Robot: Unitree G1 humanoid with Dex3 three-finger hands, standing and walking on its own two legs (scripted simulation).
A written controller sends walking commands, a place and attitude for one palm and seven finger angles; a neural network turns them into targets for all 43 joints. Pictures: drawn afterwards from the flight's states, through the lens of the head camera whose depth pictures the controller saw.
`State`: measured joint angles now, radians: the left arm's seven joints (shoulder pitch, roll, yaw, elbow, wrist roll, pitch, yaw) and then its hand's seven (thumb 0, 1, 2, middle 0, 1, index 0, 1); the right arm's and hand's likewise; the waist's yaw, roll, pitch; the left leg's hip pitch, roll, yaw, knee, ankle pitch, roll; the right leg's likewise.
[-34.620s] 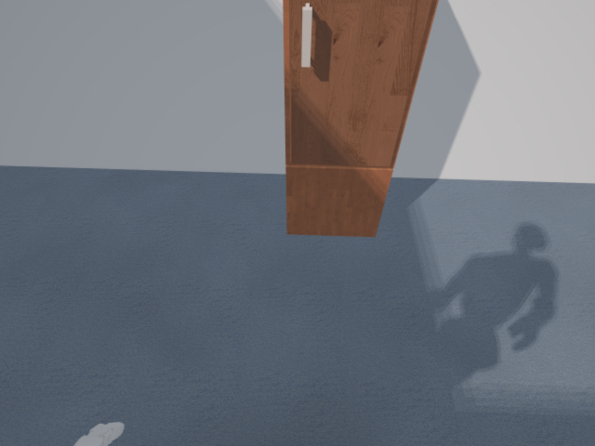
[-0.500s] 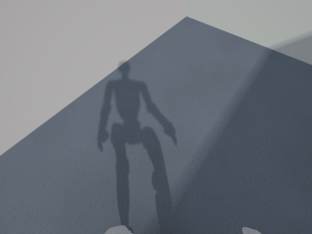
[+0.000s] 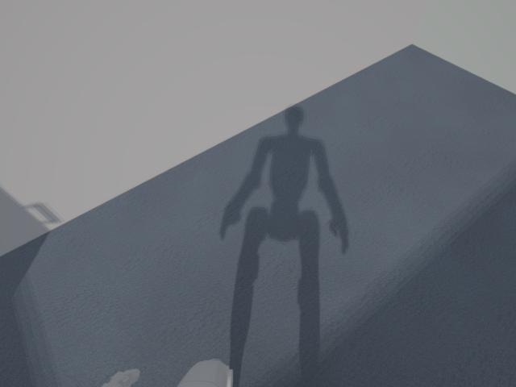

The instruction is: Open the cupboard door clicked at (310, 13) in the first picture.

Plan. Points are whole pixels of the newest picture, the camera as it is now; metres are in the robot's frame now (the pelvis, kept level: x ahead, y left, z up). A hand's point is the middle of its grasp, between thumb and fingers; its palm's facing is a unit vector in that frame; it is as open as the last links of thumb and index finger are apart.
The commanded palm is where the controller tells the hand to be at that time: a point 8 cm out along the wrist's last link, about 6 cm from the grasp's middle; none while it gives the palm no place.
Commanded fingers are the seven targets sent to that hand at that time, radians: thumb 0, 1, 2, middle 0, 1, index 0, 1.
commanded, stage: turn to face it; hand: left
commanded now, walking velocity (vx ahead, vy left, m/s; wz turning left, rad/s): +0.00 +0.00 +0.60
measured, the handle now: out of the picture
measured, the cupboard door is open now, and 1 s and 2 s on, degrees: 45 45 45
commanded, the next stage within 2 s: none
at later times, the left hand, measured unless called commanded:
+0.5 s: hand out of the picture +0.06 +0.22 -0.16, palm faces +0.31 -0.90 -0.32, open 7.4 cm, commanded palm none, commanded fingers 0.00 0.90 0.90 -0.20 -0.30 -0.20 -0.30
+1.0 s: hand out of the picture -0.03 +0.20 -0.17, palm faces +0.60 -0.75 -0.26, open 7.4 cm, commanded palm none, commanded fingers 0.00 0.90 0.90 -0.20 -0.30 -0.20 -0.30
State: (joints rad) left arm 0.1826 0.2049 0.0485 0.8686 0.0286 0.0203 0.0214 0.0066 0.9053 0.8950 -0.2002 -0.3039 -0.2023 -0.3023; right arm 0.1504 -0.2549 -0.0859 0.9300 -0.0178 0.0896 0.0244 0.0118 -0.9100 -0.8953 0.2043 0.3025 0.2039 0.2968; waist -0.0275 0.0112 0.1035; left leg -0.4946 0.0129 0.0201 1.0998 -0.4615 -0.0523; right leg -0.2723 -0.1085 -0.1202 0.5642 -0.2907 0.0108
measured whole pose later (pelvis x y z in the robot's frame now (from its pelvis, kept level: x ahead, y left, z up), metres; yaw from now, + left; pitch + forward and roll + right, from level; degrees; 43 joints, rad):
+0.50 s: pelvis +0.02 -0.03 -0.01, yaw +18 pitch +1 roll +1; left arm 0.15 0.24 0.07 0.87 0.02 0.02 0.02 0.01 0.91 0.90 -0.20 -0.30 -0.20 -0.30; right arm 0.17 -0.24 -0.07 0.93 -0.02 0.07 0.00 0.01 -0.91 -0.90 0.21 0.30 0.21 0.30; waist -0.02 0.02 0.09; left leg -0.39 -0.02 -0.08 0.75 -0.42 -0.04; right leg -0.32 -0.06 -0.06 0.63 -0.31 0.02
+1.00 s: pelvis +0.03 -0.02 +0.00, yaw +37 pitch +1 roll +0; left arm 0.16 0.26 0.08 0.90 0.02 0.06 0.01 0.01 0.91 0.90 -0.20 -0.30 -0.20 -0.30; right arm 0.15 -0.22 -0.05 0.90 -0.03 0.04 0.00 0.01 -0.91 -0.90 0.21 0.30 0.21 0.30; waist 0.00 -0.03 0.10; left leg -0.31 -0.01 -0.04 0.55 -0.26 0.00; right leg -0.45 -0.08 -0.03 0.96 -0.47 0.08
